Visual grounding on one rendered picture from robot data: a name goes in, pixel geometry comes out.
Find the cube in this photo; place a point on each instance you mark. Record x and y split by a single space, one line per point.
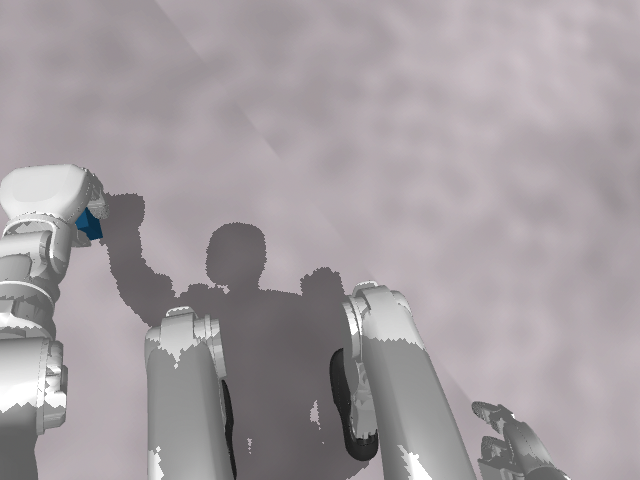
89 224

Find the right robot hand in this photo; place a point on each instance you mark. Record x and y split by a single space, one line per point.
520 453

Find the left robot foot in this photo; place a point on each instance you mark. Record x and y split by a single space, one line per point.
229 427

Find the left robot hand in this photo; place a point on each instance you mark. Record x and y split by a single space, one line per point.
62 191

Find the left robot arm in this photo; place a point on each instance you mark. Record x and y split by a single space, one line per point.
34 257

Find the right robot foot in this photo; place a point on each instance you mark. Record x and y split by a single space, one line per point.
357 448

